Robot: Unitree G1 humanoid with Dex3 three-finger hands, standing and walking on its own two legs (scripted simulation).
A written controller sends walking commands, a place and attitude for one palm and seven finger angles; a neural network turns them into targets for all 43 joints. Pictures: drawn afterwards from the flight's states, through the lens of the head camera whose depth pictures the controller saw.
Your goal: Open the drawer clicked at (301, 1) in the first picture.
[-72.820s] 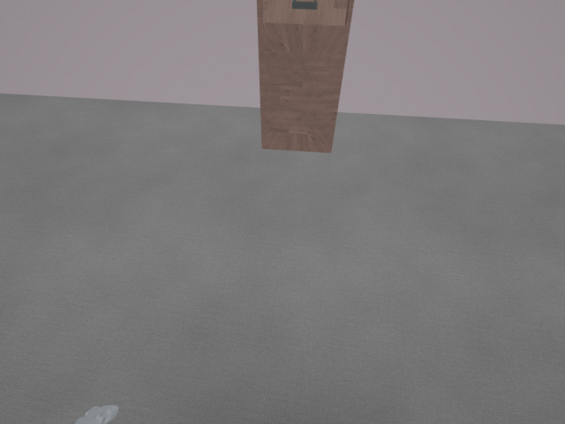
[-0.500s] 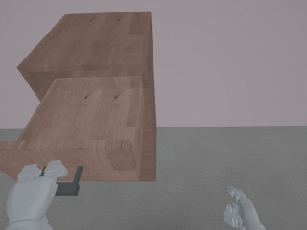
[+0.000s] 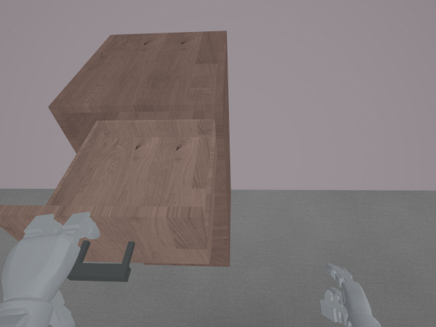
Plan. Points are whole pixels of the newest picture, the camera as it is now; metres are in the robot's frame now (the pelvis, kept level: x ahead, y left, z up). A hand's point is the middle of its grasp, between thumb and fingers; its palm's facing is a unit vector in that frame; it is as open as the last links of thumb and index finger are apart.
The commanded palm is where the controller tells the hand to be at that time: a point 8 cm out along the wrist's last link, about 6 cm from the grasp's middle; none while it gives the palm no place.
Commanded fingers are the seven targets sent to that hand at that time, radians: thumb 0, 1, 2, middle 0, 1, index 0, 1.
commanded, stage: lift the hand off the handle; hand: left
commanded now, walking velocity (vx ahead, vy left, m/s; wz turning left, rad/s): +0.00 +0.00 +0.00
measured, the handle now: (103, 259) +0.20 +0.26 +0.03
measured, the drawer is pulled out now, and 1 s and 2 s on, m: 0.28 0.28 0.28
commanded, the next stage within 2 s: draw the hand back to the body in 0.68 s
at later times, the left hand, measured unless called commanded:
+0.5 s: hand (41, 229) +0.18 +0.28 +0.17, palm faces +0.18 -0.08 -0.98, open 13.8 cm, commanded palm +0.13 +0.27 +0.22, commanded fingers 0.00 -0.50 0.30 -0.30 -1.20 -0.30 -1.20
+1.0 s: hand (36, 244) +0.16 +0.28 +0.16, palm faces +0.10 -0.06 -0.99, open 13.9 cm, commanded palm +0.12 +0.27 +0.23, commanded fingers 0.00 -0.50 0.30 -0.30 -1.20 -0.30 -1.20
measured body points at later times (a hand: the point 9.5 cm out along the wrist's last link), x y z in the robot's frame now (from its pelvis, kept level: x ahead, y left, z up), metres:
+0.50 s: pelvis -0.01 +0.02 +0.01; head -0.03 -0.02 +0.46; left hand +0.16 +0.28 +0.22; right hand +0.24 -0.17 -0.06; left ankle -0.01 +0.09 -0.73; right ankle +0.00 -0.10 -0.73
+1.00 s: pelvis -0.02 -0.01 +0.01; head -0.04 -0.04 +0.46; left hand +0.15 +0.28 +0.22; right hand +0.22 -0.19 -0.07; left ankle -0.01 +0.09 -0.73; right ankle +0.00 -0.10 -0.73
